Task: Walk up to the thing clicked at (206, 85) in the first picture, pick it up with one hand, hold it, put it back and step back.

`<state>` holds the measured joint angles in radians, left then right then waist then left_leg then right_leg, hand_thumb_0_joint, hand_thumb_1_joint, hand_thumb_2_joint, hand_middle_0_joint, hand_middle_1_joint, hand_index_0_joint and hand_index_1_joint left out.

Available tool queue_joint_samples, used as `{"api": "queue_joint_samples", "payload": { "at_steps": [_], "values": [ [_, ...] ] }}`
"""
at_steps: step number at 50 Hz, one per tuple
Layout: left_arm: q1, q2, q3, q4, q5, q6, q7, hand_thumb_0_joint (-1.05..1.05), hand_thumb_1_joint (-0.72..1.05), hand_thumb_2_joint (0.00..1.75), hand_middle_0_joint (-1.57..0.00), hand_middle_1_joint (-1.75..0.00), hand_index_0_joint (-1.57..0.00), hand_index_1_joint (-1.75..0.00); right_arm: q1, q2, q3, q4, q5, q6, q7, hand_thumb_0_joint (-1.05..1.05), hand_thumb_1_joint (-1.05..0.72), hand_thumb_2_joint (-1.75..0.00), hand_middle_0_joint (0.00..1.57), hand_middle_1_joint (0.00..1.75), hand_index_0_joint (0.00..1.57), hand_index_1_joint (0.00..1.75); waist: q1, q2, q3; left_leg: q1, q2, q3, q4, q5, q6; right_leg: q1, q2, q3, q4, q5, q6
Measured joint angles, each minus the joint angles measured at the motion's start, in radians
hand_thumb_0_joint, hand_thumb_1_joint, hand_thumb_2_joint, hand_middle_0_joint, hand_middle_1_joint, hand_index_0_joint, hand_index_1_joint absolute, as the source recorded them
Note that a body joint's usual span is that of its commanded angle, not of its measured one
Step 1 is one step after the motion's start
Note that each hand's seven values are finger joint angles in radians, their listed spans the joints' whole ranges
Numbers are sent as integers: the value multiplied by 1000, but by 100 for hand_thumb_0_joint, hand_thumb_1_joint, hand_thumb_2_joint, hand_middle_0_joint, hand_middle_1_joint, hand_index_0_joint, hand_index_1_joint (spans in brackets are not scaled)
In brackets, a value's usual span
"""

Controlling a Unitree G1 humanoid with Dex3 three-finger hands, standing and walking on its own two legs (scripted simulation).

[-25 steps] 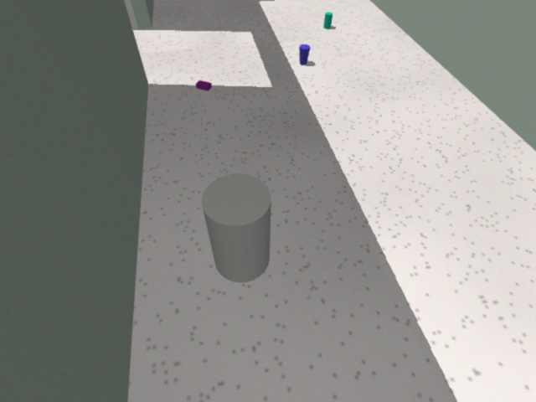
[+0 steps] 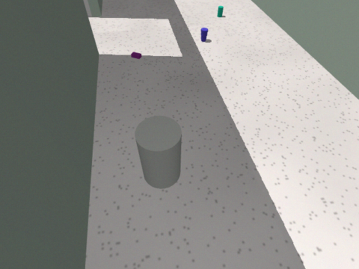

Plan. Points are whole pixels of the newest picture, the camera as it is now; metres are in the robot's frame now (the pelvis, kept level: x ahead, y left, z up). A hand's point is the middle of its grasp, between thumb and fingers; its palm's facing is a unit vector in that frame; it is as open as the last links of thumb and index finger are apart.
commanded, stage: stand
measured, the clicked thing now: (136, 55) +2.17 +0.47 -0.77
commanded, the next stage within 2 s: walk up in 0.62 s
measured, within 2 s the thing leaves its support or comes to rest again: neither
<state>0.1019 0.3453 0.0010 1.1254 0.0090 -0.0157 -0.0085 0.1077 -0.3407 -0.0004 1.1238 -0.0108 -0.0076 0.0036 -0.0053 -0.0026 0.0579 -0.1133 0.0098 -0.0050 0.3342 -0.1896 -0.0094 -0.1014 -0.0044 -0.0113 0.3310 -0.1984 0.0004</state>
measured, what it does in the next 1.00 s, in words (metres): lifts its right foot, turning right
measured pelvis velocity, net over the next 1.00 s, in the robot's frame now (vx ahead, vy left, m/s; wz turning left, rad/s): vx -0.03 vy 0.06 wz -0.27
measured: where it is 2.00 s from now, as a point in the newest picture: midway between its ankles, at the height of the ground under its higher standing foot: outside the picture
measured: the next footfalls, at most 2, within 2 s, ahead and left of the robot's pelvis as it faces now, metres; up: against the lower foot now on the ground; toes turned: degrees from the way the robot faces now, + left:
right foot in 1.28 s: -0.04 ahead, -0.08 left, +0.00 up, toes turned -25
left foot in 1.66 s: +0.10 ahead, +0.11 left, +0.00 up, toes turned -39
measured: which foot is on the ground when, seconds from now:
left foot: down 0.00-1.00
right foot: down 0.00-0.88, up 0.90-1.00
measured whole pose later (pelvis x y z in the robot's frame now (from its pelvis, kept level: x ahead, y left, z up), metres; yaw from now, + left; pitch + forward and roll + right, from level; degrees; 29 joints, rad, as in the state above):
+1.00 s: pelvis -0.03 +0.06 -0.01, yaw -16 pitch -2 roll -1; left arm 0.20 0.43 0.05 0.90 0.03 0.05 0.00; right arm 0.15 -0.36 -0.09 0.88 -0.03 0.02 0.01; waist -0.01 -0.06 0.14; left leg -0.21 0.01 0.03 0.55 -0.30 0.04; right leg -0.45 0.07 0.11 0.99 -0.45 0.00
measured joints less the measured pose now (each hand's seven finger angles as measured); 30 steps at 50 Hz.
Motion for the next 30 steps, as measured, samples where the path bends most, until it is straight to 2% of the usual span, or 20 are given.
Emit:
{"api": "queue_joint_samples", "payload": {
  "at_steps": [30],
  "values": [
    [4, 1, 0, -6, 0, 3, 2, 0, 91, 90, -21, -30, -20, -30, -6, -4, 1, -3, 0, 1, -3, 1, -91, -89, 21, 30, 20, 30, 2, 2, -7, 19, -1, 0, -15, 1, 0, 16, -1, 0, -9, -2, 0]
  ]
}}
